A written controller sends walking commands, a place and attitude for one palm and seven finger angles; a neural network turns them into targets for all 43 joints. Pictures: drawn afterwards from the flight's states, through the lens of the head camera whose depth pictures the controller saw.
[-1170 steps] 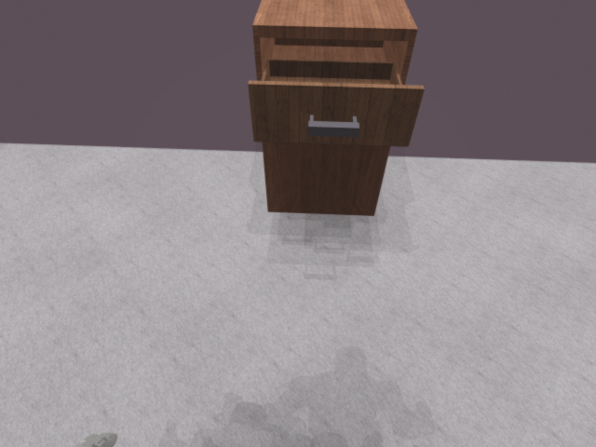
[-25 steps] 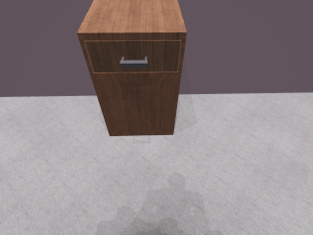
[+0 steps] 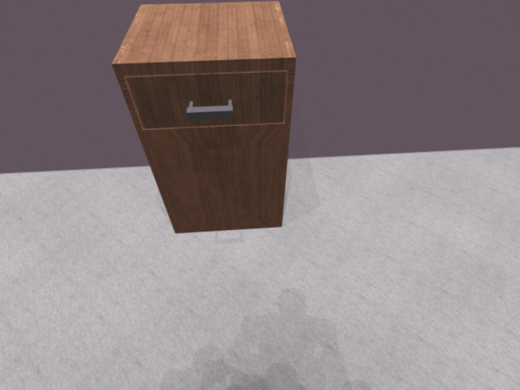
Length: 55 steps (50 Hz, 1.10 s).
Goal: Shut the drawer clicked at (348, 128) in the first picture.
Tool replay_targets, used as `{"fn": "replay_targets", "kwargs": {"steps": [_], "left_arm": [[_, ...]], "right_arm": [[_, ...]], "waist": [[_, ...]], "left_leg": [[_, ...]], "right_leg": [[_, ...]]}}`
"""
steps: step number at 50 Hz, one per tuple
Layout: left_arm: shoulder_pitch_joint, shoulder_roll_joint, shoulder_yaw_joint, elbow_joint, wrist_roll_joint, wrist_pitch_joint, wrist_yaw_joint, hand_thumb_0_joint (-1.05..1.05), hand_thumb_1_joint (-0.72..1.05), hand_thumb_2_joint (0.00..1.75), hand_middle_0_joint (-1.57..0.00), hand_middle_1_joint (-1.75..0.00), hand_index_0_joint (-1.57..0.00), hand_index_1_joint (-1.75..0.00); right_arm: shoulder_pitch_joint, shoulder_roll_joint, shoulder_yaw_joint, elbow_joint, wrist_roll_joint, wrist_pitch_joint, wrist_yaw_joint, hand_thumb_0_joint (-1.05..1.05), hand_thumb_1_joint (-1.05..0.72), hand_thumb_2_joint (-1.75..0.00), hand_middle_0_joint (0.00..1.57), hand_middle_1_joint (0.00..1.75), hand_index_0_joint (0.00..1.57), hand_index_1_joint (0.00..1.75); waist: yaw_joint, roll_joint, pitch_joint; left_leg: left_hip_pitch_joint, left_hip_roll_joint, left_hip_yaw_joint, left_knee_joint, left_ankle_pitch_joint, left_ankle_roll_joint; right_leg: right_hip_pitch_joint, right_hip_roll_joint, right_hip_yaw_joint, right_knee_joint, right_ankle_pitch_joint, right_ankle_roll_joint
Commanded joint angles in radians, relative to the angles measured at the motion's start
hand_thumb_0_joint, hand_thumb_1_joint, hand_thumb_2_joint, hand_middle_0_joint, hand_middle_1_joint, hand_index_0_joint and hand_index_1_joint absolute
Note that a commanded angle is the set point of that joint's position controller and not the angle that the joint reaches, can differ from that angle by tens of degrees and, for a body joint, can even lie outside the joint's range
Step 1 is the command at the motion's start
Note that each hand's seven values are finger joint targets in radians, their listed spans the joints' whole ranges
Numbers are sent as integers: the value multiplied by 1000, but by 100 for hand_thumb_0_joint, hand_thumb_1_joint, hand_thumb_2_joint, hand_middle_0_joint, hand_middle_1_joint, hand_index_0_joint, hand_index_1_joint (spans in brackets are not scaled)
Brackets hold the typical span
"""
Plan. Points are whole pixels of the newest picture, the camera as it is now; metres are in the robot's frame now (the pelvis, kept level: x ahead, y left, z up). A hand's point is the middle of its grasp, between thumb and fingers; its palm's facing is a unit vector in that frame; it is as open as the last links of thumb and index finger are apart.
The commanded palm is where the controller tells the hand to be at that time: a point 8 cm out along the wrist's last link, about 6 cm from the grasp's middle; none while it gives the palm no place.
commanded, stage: look to check the result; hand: left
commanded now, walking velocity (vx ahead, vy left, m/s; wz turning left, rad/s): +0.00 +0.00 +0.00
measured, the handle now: (210, 108) +0.87 +0.19 -0.07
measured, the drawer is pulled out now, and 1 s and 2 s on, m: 0.00 0.00 0.00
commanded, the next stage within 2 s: stand and wait in 0.42 s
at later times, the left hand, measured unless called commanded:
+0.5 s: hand out of the picture +0.05 +0.21 -0.17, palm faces -0.01 -0.96 -0.27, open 7.4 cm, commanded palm none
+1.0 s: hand out of the picture +0.09 +0.23 -0.16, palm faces -0.03 -0.95 -0.31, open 7.4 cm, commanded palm none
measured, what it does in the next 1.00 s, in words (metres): stands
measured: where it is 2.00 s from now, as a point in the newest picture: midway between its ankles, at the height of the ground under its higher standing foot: outside the picture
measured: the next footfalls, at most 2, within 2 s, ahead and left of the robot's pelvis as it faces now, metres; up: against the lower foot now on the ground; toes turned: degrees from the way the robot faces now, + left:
none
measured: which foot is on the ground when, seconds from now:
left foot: down 0.00-1.00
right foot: down 0.00-1.00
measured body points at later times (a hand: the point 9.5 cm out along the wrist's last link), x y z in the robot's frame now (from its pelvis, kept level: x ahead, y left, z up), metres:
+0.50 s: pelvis +0.01 -0.01 +0.00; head +0.02 -0.01 +0.45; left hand +0.05 +0.26 -0.15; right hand +0.05 -0.26 -0.15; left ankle +0.03 +0.11 -0.74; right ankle -0.01 -0.10 -0.74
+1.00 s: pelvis +0.02 +0.00 +0.00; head +0.03 -0.01 +0.45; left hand +0.09 +0.28 -0.13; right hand +0.06 -0.28 -0.15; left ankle +0.03 +0.11 -0.74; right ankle -0.01 -0.10 -0.74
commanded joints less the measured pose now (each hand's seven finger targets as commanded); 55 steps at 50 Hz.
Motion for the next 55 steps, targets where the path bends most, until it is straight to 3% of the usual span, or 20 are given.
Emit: {"fn": "replay_targets", "kwargs": {"steps": [1, 25, 55], "left_arm": [[39, 144, 23, -28, 1, -15, 9, 0, 90, 90, -20, -30, -20, -30], [-20, 234, 26, -28, 1, -28, 3, 0, 90, 90, -20, -30, -20, -30], [-87, 303, 32, -48, 2, -32, -1, 0, 90, 90, -20, -30, -20, -30]], "right_arm": [[28, -129, -22, -29, -1, -14, -11, 0, -90, -90, 20, 30, 20, 30], [-74, -231, -26, -45, 1, -15, -4, 0, -90, -90, 20, 30, 20, 30], [-127, -306, -28, -57, 3, -25, 0, 0, -90, -90, 20, 30, 20, 30]], "waist": [[6, -11, -18], [7, -10, -43], [7, -12, -82]], "left_leg": [[49, 108, -99, -66, 83, 19], [95, 120, -99, -84, 100, 11], [140, 133, -106, -110, 171, 12]], "right_leg": [[-55, -110, 107, -102, 67, -25], [-26, -122, 129, -148, 130, -21], [14, -131, 133, -155, 203, -17]]}}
